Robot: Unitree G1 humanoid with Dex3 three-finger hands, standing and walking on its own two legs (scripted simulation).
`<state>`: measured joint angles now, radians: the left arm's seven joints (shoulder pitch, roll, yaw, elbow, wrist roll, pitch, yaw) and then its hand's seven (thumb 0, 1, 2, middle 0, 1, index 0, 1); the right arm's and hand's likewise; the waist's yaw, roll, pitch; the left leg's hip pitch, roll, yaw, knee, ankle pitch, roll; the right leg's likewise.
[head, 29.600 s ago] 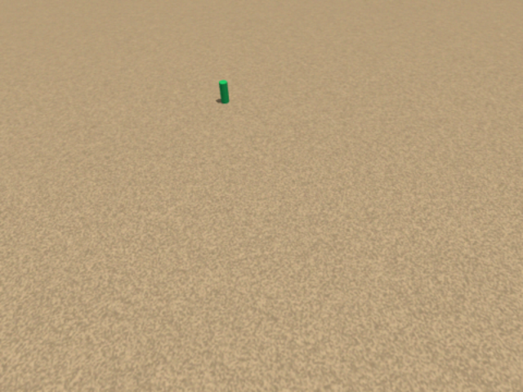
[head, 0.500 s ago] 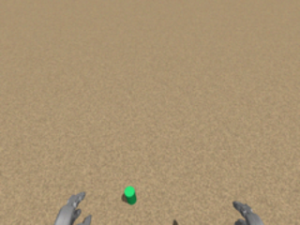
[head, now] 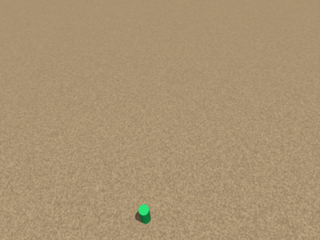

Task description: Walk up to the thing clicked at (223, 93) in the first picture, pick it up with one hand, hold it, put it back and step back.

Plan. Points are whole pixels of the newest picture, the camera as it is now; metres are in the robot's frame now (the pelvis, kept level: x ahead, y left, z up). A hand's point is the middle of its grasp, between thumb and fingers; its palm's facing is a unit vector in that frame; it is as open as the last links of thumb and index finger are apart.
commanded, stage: stand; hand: left
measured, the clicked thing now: (144, 214) +0.41 +0.14 -0.70
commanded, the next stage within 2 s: step back in 1.52 s
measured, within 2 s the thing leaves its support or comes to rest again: neither
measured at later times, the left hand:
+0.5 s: hand out of the picture +0.04 +0.24 -0.15, palm faces -0.01 -0.94 -0.35, open 7.4 cm
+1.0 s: hand out of the picture +0.07 +0.24 -0.15, palm faces -0.01 -0.94 -0.34, open 7.4 cm
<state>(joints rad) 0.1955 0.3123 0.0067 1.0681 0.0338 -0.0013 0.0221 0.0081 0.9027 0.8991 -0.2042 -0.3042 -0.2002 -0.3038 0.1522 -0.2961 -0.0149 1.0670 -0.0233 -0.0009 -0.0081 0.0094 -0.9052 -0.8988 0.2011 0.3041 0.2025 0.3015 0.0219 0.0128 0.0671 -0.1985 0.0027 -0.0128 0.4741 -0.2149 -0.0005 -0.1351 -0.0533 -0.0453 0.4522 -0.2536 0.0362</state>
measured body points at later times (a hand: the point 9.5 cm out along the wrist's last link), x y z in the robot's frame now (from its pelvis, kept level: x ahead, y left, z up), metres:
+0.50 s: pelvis +0.00 -0.01 +0.01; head +0.00 -0.01 +0.46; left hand +0.05 +0.29 -0.13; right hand +0.06 -0.30 -0.13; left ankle +0.03 +0.12 -0.74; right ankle +0.00 -0.14 -0.74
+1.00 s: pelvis +0.01 -0.01 +0.01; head +0.01 -0.01 +0.46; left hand +0.07 +0.29 -0.13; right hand +0.08 -0.30 -0.13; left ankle +0.03 +0.12 -0.74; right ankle +0.00 -0.14 -0.74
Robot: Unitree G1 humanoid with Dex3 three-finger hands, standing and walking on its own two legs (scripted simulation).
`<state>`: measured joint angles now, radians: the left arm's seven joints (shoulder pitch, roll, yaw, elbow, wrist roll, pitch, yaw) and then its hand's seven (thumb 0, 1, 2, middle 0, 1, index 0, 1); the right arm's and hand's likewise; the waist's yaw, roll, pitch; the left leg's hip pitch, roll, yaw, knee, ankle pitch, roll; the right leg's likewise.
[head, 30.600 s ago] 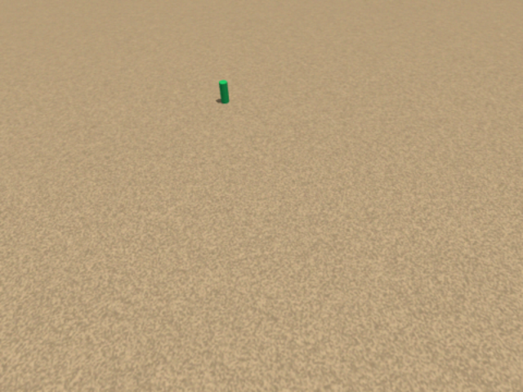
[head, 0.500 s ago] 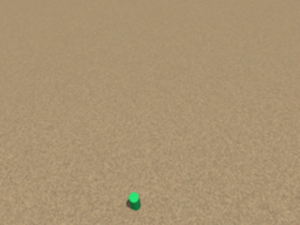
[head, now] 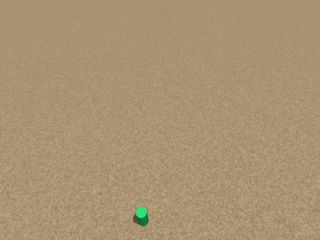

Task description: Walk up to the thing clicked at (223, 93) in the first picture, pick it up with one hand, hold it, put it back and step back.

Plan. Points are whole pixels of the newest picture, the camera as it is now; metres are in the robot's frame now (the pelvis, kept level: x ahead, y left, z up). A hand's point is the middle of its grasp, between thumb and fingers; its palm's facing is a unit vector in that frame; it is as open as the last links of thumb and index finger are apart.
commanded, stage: stand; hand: left
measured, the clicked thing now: (142, 216) +0.40 +0.15 -0.71
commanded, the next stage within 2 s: step back in 0.52 s
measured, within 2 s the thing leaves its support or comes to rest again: neither
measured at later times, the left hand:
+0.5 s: hand out of the picture +0.07 +0.25 -0.16, palm faces -0.01 -0.94 -0.34, open 7.4 cm
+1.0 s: hand out of the picture +0.09 +0.30 -0.18, palm faces -0.01 -0.93 -0.37, open 7.4 cm
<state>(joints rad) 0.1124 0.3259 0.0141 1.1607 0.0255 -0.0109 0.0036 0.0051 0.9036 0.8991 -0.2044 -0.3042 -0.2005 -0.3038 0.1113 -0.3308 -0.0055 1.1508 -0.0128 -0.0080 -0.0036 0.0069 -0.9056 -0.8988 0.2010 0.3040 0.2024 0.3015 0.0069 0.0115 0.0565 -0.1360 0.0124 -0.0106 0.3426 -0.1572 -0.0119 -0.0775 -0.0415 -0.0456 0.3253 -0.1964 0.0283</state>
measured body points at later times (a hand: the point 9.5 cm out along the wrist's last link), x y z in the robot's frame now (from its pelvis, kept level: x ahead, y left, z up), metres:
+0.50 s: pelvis +0.01 +0.00 +0.00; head +0.02 -0.01 +0.45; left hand +0.07 +0.29 -0.14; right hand +0.09 -0.30 -0.14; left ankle +0.02 +0.13 -0.75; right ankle -0.01 -0.13 -0.75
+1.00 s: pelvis -0.05 +0.04 -0.02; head +0.03 +0.06 +0.42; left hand +0.09 +0.35 -0.15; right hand +0.02 -0.28 -0.14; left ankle -0.03 +0.13 -0.75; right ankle -0.08 -0.11 -0.67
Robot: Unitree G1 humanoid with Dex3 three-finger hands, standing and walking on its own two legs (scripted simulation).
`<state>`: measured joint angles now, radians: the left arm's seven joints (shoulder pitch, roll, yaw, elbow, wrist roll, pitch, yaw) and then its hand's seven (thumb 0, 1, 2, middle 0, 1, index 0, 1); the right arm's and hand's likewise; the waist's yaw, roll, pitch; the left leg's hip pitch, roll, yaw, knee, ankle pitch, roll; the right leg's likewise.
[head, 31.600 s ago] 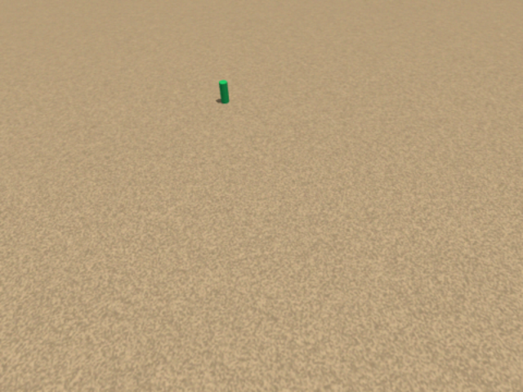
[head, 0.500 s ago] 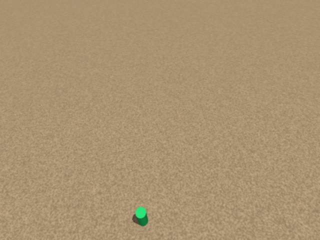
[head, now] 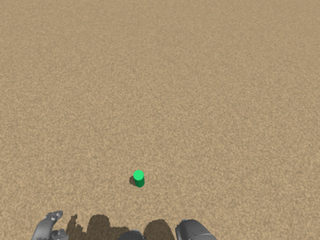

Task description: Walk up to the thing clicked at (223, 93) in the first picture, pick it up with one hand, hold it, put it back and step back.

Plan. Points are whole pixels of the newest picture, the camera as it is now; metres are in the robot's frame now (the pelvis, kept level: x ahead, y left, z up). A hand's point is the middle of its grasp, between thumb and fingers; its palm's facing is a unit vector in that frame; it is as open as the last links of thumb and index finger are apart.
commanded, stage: step back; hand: left
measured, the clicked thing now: (139, 179) +0.45 +0.11 -0.68
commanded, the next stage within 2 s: none
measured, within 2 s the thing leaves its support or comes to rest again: neither
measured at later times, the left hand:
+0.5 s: hand out of the picture +0.02 +0.26 -0.13, palm faces -0.01 -0.91 -0.41, open 7.4 cm
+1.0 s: hand out of the picture -0.17 +0.24 -0.15, palm faces -0.07 -0.91 -0.41, open 7.4 cm
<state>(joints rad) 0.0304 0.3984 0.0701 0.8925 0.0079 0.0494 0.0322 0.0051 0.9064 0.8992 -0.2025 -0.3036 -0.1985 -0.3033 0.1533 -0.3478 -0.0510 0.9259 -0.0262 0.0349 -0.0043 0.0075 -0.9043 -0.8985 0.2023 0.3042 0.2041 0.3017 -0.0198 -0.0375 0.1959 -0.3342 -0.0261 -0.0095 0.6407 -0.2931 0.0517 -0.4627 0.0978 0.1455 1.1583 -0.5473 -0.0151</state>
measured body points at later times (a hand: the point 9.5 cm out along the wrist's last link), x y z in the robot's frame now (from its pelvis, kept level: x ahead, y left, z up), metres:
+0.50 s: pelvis -0.10 -0.01 +0.00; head -0.04 -0.02 +0.44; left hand +0.02 +0.30 -0.11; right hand -0.01 -0.33 -0.13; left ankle -0.12 +0.12 -0.70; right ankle -0.07 -0.14 -0.73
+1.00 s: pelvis -0.26 -0.03 -0.01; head -0.21 -0.04 +0.43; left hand -0.17 +0.29 -0.12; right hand -0.14 -0.35 -0.13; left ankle -0.14 +0.11 -0.71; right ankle -0.28 -0.15 -0.73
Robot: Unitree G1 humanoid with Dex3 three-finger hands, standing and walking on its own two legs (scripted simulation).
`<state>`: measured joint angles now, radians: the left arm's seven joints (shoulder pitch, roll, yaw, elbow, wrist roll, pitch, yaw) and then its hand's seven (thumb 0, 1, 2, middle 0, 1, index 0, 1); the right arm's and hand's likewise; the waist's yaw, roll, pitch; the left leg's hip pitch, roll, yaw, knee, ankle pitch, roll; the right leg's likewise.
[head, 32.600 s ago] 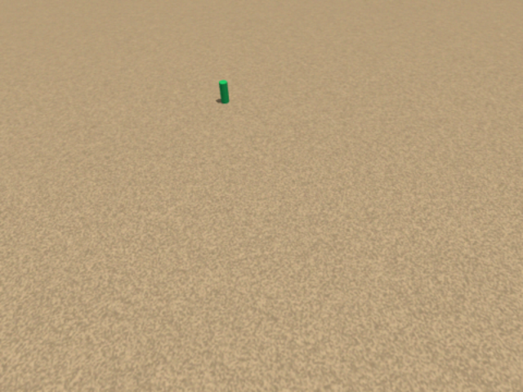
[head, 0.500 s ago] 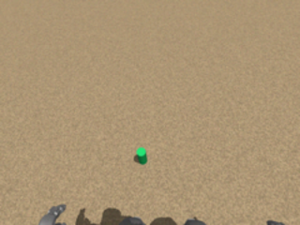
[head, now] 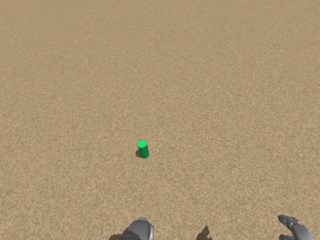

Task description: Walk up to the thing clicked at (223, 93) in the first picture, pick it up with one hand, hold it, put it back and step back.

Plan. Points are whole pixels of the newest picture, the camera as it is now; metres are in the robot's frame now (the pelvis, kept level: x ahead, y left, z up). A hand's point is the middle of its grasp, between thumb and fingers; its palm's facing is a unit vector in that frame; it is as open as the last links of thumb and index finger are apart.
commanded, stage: step back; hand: left
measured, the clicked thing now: (143, 149) +0.70 +0.18 -0.67
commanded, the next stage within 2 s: stand in 1.86 s
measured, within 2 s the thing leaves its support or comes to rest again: neither
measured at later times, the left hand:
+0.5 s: hand out of the picture -0.06 +0.27 -0.13, palm faces +0.06 -0.92 -0.39, open 7.4 cm
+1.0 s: hand out of the picture -0.27 +0.26 -0.13, palm faces +0.12 -0.89 -0.43, open 7.4 cm
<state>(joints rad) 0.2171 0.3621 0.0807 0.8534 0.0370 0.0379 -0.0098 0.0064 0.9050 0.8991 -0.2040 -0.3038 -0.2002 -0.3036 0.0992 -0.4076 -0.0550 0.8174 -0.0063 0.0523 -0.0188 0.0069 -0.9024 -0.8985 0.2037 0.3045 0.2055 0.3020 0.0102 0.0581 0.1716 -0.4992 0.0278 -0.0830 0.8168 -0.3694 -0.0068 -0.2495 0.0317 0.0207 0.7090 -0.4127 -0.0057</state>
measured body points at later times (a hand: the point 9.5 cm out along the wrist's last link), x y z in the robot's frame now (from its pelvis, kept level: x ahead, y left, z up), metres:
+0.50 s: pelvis -0.16 -0.01 +0.01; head -0.11 +0.01 +0.46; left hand -0.06 +0.32 -0.10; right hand -0.04 -0.31 -0.10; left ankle -0.11 +0.12 -0.71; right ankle -0.19 -0.14 -0.64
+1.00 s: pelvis -0.32 -0.03 +0.01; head -0.30 -0.03 +0.45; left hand -0.28 +0.31 -0.10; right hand -0.22 -0.33 -0.12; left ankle -0.34 +0.10 -0.71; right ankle -0.24 -0.15 -0.70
